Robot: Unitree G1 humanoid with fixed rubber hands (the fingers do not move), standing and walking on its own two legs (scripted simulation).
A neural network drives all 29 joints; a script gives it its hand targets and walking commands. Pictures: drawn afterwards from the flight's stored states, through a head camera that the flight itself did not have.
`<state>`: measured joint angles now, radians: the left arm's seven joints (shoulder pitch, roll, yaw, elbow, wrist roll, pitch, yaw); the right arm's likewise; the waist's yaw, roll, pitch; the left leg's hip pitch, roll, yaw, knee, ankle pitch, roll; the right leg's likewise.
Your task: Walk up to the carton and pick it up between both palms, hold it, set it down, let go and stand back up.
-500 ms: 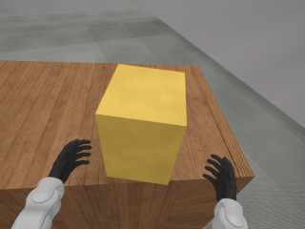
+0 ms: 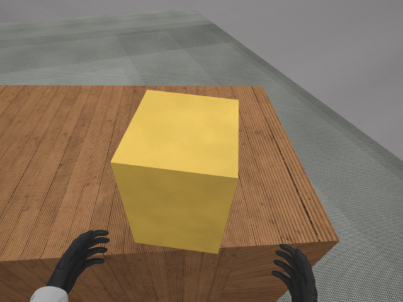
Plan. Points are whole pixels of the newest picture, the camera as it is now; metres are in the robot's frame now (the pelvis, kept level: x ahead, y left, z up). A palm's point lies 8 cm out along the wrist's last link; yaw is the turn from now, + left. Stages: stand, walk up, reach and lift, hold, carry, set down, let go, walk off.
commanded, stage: set down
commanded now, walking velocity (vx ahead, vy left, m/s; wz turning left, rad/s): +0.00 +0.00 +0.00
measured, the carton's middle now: (183, 175) +0.39 +0.07 +0.05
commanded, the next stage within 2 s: let go in 1.00 s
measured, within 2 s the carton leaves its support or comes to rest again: neither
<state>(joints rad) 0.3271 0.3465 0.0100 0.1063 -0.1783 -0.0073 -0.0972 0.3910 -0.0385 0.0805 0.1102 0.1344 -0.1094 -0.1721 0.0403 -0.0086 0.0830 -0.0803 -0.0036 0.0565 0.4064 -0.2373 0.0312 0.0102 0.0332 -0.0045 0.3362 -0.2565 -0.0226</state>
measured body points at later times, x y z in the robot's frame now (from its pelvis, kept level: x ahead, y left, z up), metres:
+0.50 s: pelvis +0.00 -0.02 +0.00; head +0.00 -0.02 +0.45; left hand +0.19 +0.23 -0.03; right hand +0.17 -0.21 -0.06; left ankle +0.00 +0.09 -0.74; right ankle -0.04 -0.11 -0.74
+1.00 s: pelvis -0.02 -0.03 +0.00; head -0.03 -0.06 +0.45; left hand +0.19 +0.22 -0.02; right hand +0.16 -0.24 -0.09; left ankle +0.00 +0.09 -0.74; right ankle -0.04 -0.11 -0.74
